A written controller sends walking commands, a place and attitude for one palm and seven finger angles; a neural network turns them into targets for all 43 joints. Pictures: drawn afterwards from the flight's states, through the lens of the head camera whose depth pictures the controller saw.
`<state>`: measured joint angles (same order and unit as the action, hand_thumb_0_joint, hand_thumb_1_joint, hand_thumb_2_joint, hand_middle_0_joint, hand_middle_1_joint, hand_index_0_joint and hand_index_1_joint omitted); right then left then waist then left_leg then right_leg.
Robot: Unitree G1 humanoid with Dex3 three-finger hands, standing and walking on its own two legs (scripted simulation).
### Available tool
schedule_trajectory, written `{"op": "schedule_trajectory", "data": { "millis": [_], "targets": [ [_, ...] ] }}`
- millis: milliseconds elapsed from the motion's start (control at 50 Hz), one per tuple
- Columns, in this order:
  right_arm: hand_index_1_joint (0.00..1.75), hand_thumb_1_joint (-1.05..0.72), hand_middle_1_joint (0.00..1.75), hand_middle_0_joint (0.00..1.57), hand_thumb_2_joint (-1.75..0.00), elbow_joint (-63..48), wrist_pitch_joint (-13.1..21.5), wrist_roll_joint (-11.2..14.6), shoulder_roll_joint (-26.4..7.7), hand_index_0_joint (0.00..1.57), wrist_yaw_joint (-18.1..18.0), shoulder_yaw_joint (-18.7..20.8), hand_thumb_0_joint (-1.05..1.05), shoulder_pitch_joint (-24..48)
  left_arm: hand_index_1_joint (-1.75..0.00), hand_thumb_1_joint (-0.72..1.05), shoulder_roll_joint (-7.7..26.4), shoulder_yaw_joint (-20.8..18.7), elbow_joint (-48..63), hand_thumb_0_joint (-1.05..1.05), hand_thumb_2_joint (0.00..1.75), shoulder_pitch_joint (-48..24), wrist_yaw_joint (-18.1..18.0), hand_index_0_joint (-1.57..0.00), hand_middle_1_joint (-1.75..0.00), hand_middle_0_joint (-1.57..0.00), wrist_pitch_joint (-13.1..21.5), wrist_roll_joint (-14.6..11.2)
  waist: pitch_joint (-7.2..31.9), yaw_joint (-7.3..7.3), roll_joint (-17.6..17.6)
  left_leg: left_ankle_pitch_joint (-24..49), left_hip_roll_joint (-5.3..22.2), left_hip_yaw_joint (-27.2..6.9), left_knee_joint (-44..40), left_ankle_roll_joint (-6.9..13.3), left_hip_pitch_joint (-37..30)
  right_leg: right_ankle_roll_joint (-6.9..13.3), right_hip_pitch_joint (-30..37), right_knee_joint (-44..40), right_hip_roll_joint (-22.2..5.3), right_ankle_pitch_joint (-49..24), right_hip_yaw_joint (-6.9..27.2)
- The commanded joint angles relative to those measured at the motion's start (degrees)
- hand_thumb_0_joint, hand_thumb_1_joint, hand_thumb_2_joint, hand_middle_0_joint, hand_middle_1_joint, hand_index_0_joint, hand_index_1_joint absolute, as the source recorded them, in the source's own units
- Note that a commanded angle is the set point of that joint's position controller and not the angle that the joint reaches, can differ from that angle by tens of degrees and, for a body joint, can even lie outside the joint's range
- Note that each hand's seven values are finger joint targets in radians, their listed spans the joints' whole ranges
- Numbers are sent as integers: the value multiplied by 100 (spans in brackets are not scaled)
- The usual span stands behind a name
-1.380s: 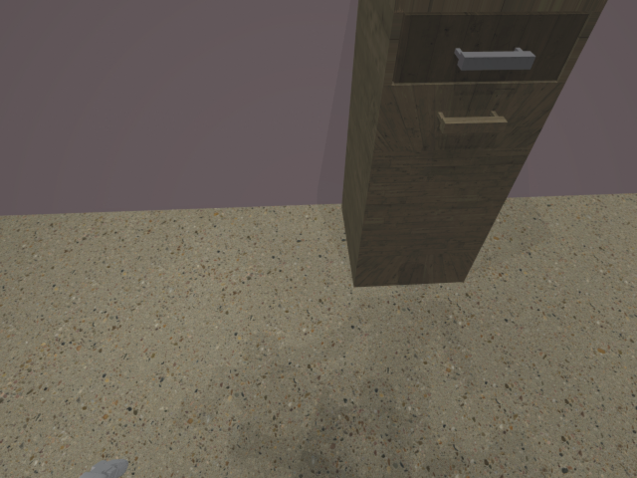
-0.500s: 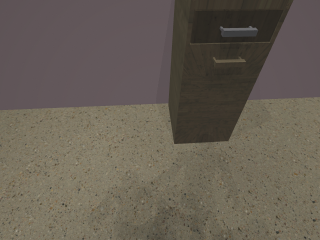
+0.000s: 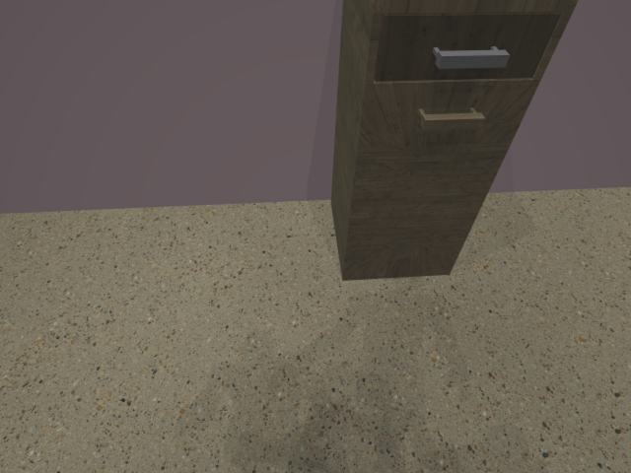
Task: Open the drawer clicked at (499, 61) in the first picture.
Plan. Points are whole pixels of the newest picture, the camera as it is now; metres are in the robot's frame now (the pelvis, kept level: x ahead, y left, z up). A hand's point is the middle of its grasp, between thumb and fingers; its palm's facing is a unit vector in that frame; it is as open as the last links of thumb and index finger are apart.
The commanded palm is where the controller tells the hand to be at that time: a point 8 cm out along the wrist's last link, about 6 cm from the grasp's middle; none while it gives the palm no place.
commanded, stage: look at it before walking up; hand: left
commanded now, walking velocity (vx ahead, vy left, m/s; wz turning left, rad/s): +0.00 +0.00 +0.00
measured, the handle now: (468, 54) +0.93 -0.28 +0.12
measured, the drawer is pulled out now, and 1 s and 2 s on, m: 0.00 0.00 0.00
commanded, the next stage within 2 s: walk to a spot facing it in 0.06 s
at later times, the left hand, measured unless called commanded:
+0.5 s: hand out of the picture +0.07 +0.20 -0.18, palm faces -0.13 -0.95 -0.28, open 7.4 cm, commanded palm none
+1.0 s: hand out of the picture +0.09 +0.19 -0.18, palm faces -0.33 -0.91 -0.25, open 7.4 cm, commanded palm none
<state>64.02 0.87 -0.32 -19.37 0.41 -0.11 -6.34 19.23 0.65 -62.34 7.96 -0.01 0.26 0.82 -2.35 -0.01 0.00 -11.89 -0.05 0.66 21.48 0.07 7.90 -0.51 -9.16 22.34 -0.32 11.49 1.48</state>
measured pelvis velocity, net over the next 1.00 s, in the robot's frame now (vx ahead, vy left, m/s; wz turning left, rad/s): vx -0.04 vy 0.02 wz -0.43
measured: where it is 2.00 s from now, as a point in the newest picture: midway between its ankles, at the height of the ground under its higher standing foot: outside the picture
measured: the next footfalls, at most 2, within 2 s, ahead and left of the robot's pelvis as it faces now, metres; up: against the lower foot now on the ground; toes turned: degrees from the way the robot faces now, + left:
left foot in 1.02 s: +0.02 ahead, +0.12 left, +0.00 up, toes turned -26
right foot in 1.46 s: -0.12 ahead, -0.09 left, +0.00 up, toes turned -48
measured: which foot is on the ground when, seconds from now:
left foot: down 0.00-0.54, up 0.56-1.00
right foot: down 0.00-1.00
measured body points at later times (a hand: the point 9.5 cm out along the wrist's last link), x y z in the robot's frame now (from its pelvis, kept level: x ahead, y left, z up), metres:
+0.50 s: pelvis -0.01 -0.01 -0.02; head +0.02 -0.03 +0.43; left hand +0.08 +0.25 -0.16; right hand +0.05 -0.28 -0.17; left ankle +0.00 +0.12 -0.75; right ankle -0.01 -0.11 -0.73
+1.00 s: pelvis -0.04 +0.02 -0.01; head +0.00 +0.02 +0.44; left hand +0.11 +0.24 -0.16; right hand -0.03 -0.27 -0.14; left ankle -0.01 +0.14 -0.74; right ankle +0.00 -0.11 -0.75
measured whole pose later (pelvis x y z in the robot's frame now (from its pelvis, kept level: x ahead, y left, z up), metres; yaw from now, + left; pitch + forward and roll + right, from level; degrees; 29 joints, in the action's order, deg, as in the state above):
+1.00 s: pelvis -0.04 +0.02 -0.01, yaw -24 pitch +2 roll +0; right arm 51.8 -1.1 0.2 -13.4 -1.5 2.8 -7.4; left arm 14.0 -4.0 -52.0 13.6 0.0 -3.6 1.6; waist -2.2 2.4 -1.7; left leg -21.7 -0.1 -0.9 34.0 -1.4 15.3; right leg 0.8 -22.0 26.8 7.2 5.9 11.5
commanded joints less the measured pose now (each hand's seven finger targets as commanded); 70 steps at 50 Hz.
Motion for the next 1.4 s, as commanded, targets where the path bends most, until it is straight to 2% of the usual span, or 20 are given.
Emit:
{"op": "schedule_trajectory", "data": {
  "millis": [0, 300, 360, 440, 480, 500, 520, 540, 580, 620, 840, 920, 960, 1000, 1020, 1060, 1100, 1220, 1320, 1380],
  "targets": [
    [30, -90, 30, 20, -90, -363, 112, -8, -1191, 20, -104, 222, 0, 268, -30, 90, 1203, -255, 353, 0, 90, -219, -69, -20, -30, -20, 140, -11, 478, 3, -10, 766, 697, -556, -356, 145, -151, 216, 63, -331, -636, -796, 504],
    [30, -90, 30, 20, -90, -685, -107, -33, -598, 20, -218, 307, 0, -286, -30, 90, 603, -302, 697, 0, 90, 248, -78, -20, -30, -20, -191, 16, 426, -59, 34, 1015, 936, -40, 386, 71, -190, 201, -640, 652, -416, -1731, 707],
    [30, -90, 30, 20, -90, -946, -137, -53, -677, 20, -236, 423, 0, -194, -30, 90, 489, -366, 948, 0, 90, 310, -24, -20, -30, -20, -252, 28, 327, -45, 452, 742, 1289, -223, 289, 273, -93, 125, -1166, 1376, -122, -1136, 526],
    [30, -90, 30, 20, -90, -1231, -90, -83, -672, 20, -221, 515, 0, 63, -30, 90, 198, -464, 1202, 0, 90, 474, 39, -20, -30, -20, -320, 23, 180, 108, 1079, 1635, 2216, -435, 81, 934, 438, -8, -1244, 2891, -173, 1790, -8],
    [30, -90, 30, 20, -90, -1325, -116, -107, -628, 20, -211, 542, 0, 220, -30, 90, 114, -525, 1137, 0, 90, 1002, 73, -20, -30, -20, -256, 47, 290, 389, 661, 1487, 1844, 168, 1025, 515, 793, 13, -413, 1725, -187, 891, -213],
    [30, -90, 30, 20, -90, -1363, -168, -68, -512, 20, -189, 537, 0, 201, -30, 90, 382, -585, 1058, 0, 90, 1315, 57, -20, -30, -20, -183, 86, 337, 522, -344, 627, 1291, 658, 2268, 82, 1190, 109, -29, 627, -415, -489, 218],
    [30, -90, 30, 20, -90, -1588, -181, -27, 22, 20, -159, 447, 0, 48, -30, 90, 979, -692, 1124, 0, 90, 1416, -42, -20, -30, -20, -84, 149, 277, 438, -2301, -2055, 249, 850, 3889, -354, 2646, 656, 328, -296, -1909, -2143, 2839],
    [30, -90, 30, 20, -90, -1636, -229, -15, -142, 20, -197, 447, 0, 200, -30, 90, 898, -666, 1159, 0, 90, 1549, -99, -20, -30, -20, -110, 33, 412, 532, -1540, -2200, 262, -114, 4372, -275, 2412, 1099, -75, -610, -2022, -1888, 3043],
    [30, -90, 30, 20, -90, -1549, -232, -28, -124, 20, -175, 480, 0, 235, -30, 90, 652, -645, 1341, 0, 90, 817, -109, -20, -30, -20, -128, 37, 74, 233, -992, -1472, 410, -374, 4739, -266, 2510, 1191, -533, -634, -1584, -577, 2787],
    [30, -90, 30, 20, -90, -1381, -218, -65, -29, 20, -150, 464, 0, -72, -30, 90, 460, -626, 1437, 0, 90, 549, -117, -20, -30, -20, -93, 25, 407, 52, -559, -977, 460, -251, 4515, -350, 2285, 1064, -326, -445, -1261, -817, 2138],
    [30, -90, 30, 20, -90, -1532, -194, -19, 116, 20, -222, 434, 0, 26, -30, 90, 497, -728, 1328, 0, 90, 896, -59, -20, -30, -20, -183, 73, 665, 284, -770, -1250, 146, -147, 2709, -341, 1754, 1075, -30, -441, -892, -693, 2570],
    [30, -90, 30, 20, -90, -1518, -133, 40, 102, 20, -256, 429, 0, -470, -30, 90, 605, -750, 1442, 0, 90, 554, -51, -20, -30, -20, -257, 90, 750, 77, -921, -1200, -40, -121, 1348, -168, 870, 895, -486, -401, -758, -591, 2787],
    [30, -90, 30, 20, -90, -1369, -65, 49, -37, 20, -306, 458, 0, -1078, -30, 90, 504, -726, 1534, 0, 90, 276, -28, -20, -30, -20, -289, 46, 853, -210, -712, -609, 64, -152, 122, -9, -443, 463, -1367, -148, -361, 60, 2492],
    [30, -90, 30, 20, -90, -1607, -44, -45, -842, 20, -318, 593, 0, -849, -30, 90, -14, -661, 1744, 0, 90, 295, 84, -20, -30, -20, -297, -6, 458, -154, 1636, -1284, 2418, -2450, -1213, 705, -688, -121, -3015, 2489, 782, 1752, 689],
    [30, -90, 30, 20, -90, -1737, -46, -51, -751, 20, -313, 560, 0, -393, -30, 90, 274, -763, 1686, 0, 90, 238, 86, -20, -30, -20, -312, 95, 209, -76, 1427, -932, 2768, -2480, -1183, 945, 250, -261, -2854, 3607, 312, 1722, 532],
    [30, -90, 30, 20, -90, -1853, -11, -104, -303, 20, -313, 415, 0, 156, -30, 90, 253, -828, 1469, 0, 90, 480, 184, -20, -30, -20, -350, 128, -73, 304, 635, 9, 1899, -1096, -827, 816, 855, -352, -2437, 4782, 205, 1085, 356],
    [30, -90, 30, 20, -90, -1795, 33, -92, -198, 20, -306, 403, 0, -9, -30, 90, 57, -743, 1430, 0, 90, 510, 231, -20, -30, -20, -362, 102, -11, 249, 673, 1072, 1539, -349, -478, 714, 363, -398, -2640, 4802, 114, 928, 97],
    [30, -90, 30, 20, -90, -1452, 18, -107, -367, 20, -271, 511, 0, -1026, -30, 90, -114, -623, 1640, 0, 90, -272, 239, -20, -30, -20, -383, 44, 24, -223, 805, 2121, 1859, -125, -217, 886, -484, -439, -2449, 3524, -182, 1175, -256],
    [30, -90, 30, 20, -90, -1328, -24, -130, -526, 20, -209, 601, 0, -1082, -30, 90, -167, -571, 1670, 0, 90, -392, 237, -20, -30, -20, -325, 40, 158, -292, 1183, 2545, 2055, 306, 157, 776, -356, -262, -1564, 2338, -126, 1361, -611],
    [30, -90, 30, 20, -90, -1315, -42, -108, -574, 20, -172, 628, 0, -999, -30, 90, -57, -604, 1551, 0, 90, 20, 203, -20, -30, -20, -225, 38, 424, -56, 960, 2406, 1970, 710, 962, 358, -101, -87, -532, 907, -12, 536, -744]
  ]
}}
